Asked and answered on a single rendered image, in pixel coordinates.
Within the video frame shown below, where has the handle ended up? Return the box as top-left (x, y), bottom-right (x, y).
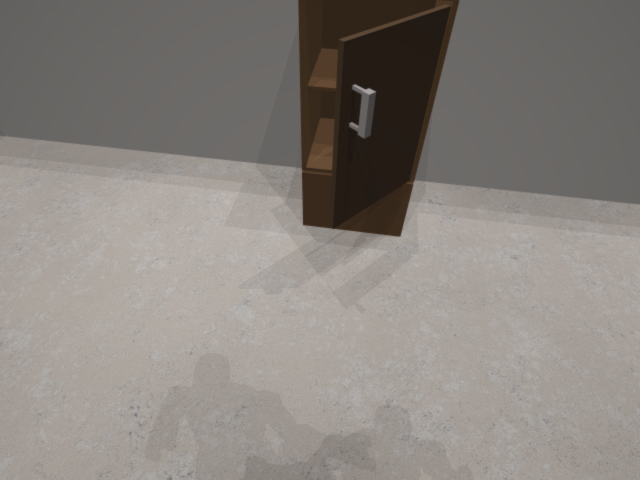
top-left (349, 84), bottom-right (376, 139)

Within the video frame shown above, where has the cupboard door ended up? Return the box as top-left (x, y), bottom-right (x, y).
top-left (329, 4), bottom-right (451, 229)

